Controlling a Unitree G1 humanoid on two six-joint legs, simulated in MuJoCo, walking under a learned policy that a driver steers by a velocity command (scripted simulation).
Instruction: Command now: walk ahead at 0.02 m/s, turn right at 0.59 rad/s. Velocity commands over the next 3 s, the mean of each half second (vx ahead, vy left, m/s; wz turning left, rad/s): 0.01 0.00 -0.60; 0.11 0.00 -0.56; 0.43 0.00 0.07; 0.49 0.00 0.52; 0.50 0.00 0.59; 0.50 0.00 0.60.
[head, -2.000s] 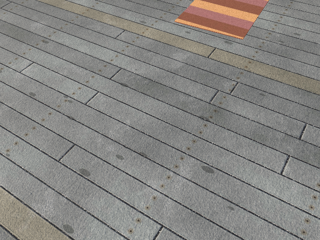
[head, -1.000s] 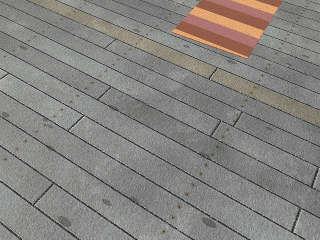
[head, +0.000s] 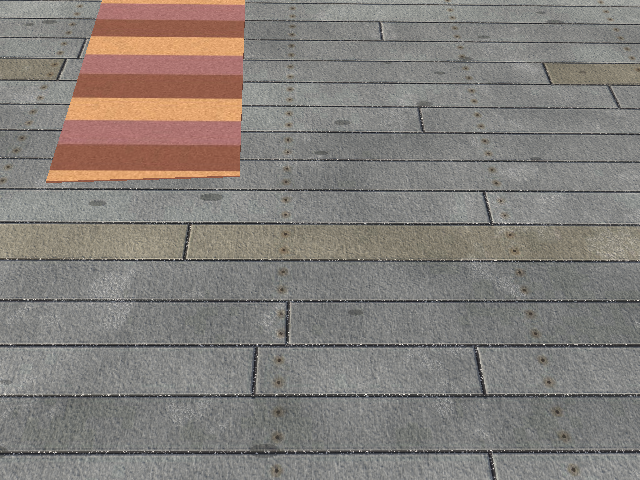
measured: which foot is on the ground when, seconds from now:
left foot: up 0.00-0.00, down 0.02-0.52, up 0.54-1.00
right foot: down 0.00-0.02, up 0.04-0.50, down 0.52-1.00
